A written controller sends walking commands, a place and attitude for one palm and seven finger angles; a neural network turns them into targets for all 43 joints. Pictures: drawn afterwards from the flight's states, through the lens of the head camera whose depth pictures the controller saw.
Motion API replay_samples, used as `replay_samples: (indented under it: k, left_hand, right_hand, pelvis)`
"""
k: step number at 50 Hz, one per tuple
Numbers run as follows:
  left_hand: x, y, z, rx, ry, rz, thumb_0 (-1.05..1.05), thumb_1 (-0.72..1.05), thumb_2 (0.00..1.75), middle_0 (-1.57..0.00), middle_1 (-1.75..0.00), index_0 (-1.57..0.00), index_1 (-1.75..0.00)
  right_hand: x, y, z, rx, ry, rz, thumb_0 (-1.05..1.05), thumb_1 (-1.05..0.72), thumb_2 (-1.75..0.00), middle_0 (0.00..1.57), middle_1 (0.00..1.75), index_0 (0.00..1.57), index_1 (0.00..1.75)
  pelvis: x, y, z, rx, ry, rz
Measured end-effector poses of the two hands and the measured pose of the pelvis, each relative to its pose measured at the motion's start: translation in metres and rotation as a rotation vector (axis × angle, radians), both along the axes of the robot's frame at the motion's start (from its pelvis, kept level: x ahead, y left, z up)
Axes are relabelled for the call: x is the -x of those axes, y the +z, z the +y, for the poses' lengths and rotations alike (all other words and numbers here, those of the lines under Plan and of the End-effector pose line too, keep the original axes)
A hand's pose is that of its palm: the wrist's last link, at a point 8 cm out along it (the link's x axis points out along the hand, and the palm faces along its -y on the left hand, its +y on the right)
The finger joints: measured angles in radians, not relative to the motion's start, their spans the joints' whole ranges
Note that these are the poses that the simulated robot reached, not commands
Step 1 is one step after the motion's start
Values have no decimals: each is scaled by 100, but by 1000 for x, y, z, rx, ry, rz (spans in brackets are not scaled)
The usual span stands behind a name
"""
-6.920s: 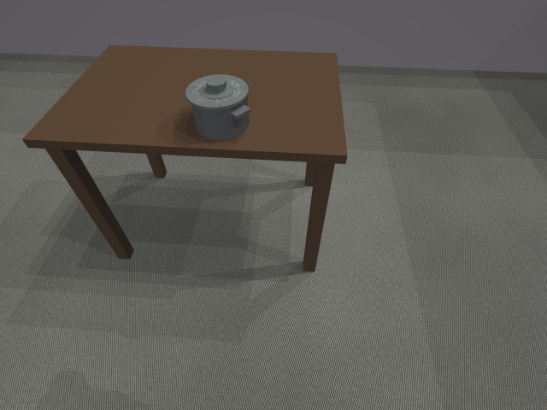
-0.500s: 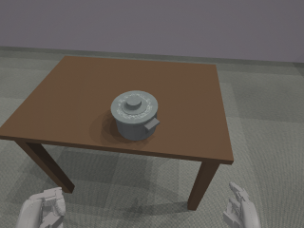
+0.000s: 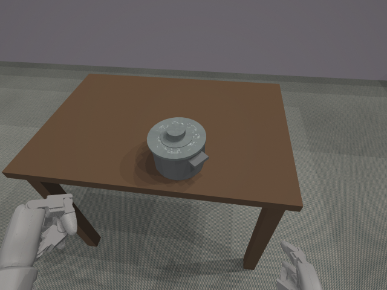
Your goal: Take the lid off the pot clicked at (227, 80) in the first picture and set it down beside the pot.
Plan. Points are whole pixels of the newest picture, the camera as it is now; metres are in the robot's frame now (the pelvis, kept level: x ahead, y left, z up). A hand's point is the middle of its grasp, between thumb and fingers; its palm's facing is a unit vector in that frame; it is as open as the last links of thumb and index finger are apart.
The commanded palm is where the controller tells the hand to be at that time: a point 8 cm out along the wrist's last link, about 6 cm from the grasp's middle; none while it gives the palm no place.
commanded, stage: reach forward and open the fingers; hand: left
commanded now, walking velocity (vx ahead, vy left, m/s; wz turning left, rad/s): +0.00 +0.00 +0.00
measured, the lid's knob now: (176, 131) +0.51 +0.12 +0.03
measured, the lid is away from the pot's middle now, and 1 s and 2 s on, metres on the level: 0.00 0.00 0.00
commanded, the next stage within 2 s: move the open hand above the knob in 1.04 s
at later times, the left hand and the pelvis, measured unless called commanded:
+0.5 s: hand (66, 221) +0.19 +0.26 +0.09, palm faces -0.26 -0.02 -0.97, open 4.7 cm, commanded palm +0.19 +0.25 +0.15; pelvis -0.02 -0.02 +0.00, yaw +1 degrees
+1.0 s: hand (83, 195) +0.25 +0.25 +0.10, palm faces -0.23 +0.00 -0.97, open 9.7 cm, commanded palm +0.24 +0.25 +0.16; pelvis -0.03 +0.00 +0.01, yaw +1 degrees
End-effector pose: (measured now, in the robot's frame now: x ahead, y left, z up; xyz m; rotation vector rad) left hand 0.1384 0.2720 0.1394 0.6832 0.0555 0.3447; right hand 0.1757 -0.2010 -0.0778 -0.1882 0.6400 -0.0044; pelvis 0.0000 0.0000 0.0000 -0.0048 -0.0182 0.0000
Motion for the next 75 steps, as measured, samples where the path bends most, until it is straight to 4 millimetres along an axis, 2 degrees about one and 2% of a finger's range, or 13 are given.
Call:
replay_samples:
  k: [7,12,18,23,28,34,44,49,55,62,69,72,75]
  left_hand:
    - [-8,2,-8,-606,-67,267,0,81,91,-125,-142,-125,-142]
    - [-15,4,-4,-786,-115,404,0,68,97,-121,-127,-121,-127]
    - [-29,-3,-10,-728,-221,515,0,51,107,-115,-106,-116,-106]
    - [-44,9,-22,-798,-345,481,0,37,114,-110,-88,-111,-88]
    - [-55,12,-10,-778,-322,481,0,23,119,-104,-70,-105,-70]
    - [-62,8,-24,-776,-395,444,0,7,123,-97,-49,-97,-49]
    - [-85,16,-15,-763,-340,403,0,-16,129,-87,-19,-87,-19]
    - [-96,11,-24,-822,-407,419,0,-21,131,-85,-12,-85,-12]
    - [-113,32,-14,-806,-337,355,0,-23,132,-84,-10,-85,-10]
    - [-128,9,-28,-780,-372,467,-1,-24,133,-84,-9,-84,-9]
    - [-151,34,-35,-802,-371,394,0,-24,134,-84,-9,-85,-9]
    - [-159,22,-35,-757,-339,450,0,-24,134,-84,-9,-84,-9]
    - [-163,8,-51,-758,-394,493,-1,-24,134,-84,-8,-84,-9]
  right_hand:
    - [1,-15,-20,4,4,121,1,-91,-90,21,30,20,30]
    - [-5,-20,-32,0,-23,137,1,-91,-90,21,30,20,30]
    - [-10,-14,-40,-1,-50,98,1,-91,-90,20,30,20,30]
    - [-9,-8,-42,14,-49,83,1,-91,-90,20,30,20,30]
    - [2,-9,-43,-3,-55,108,1,-91,-90,20,30,20,30]
    - [18,-15,-39,5,-56,155,1,-91,-90,20,30,20,30]
    - [31,-20,-23,-41,-60,188,1,-91,-90,20,30,20,30]
    - [28,-18,-18,-32,-55,183,1,-91,-90,20,30,20,30]
    - [22,-15,-16,-44,-49,171,1,-91,-90,20,30,20,30]
    - [15,-16,-21,-38,-42,182,1,-91,-90,20,30,20,30]
    - [11,-15,-26,-41,-49,171,1,-91,-90,20,30,20,30]
    - [12,-17,-28,-63,-52,182,1,-91,-90,20,30,20,30]
    - [14,-19,-31,-56,-54,197,1,-91,-90,20,30,20,30]
  pelvis:
    - [10,-2,-4,-4,-22,44]
    - [12,-1,-9,-4,-6,44]
    - [13,1,-14,-3,14,30]
    - [16,3,-17,-1,19,20]
    - [22,5,-16,1,16,21]
    - [26,6,-9,-1,15,22]
    - [30,7,1,-6,11,16]
    - [30,7,4,-8,9,12]
    - [27,7,4,-7,10,18]
    - [25,6,4,-9,15,25]
    - [19,6,-1,-9,21,34]
    - [18,6,-2,-10,18,40]
    - [18,6,-3,-11,18,41]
